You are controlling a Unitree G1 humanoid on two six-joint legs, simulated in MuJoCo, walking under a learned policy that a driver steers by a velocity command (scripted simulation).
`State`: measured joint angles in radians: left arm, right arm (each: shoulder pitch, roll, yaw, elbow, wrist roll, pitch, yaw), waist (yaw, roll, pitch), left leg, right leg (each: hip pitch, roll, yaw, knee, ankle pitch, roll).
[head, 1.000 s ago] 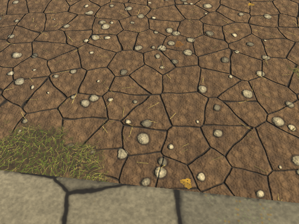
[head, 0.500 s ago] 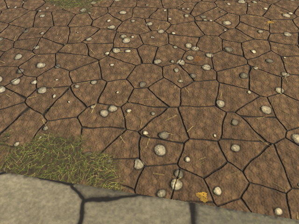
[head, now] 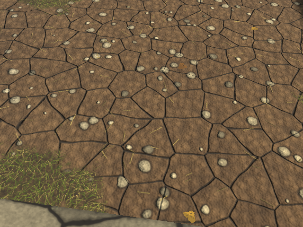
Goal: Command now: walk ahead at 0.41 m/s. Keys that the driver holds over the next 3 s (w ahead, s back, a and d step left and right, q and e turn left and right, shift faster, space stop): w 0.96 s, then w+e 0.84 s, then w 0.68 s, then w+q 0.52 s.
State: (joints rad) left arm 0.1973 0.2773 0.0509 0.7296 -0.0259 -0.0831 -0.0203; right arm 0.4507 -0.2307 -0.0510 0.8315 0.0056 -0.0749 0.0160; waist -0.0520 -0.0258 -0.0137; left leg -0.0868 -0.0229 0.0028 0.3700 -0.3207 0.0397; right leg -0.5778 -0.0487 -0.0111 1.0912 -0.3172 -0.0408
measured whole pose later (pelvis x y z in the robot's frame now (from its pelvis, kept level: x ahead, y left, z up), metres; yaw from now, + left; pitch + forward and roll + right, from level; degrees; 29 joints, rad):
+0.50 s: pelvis +0.26 -0.07 +0.00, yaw +0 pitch +1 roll -1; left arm 0.34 0.26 0.05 0.82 0.00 -0.10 -0.03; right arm 0.19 -0.30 -0.06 0.75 0.01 -0.06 -0.01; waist 0.04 0.05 0.01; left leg -0.67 0.13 -0.05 1.03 -0.15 0.00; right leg -0.17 0.08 -0.05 0.30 -0.15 -0.09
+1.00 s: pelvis +0.54 -0.01 +0.00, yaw -1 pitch +1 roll +1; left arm 0.24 0.31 0.05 0.80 -0.02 -0.07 -0.01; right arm 0.27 -0.26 -0.05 0.79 0.00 -0.09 0.03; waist -0.01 -0.04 0.02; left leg -0.23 -0.05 0.06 0.36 -0.15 0.06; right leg -0.56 -0.10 0.03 1.11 -0.29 -0.01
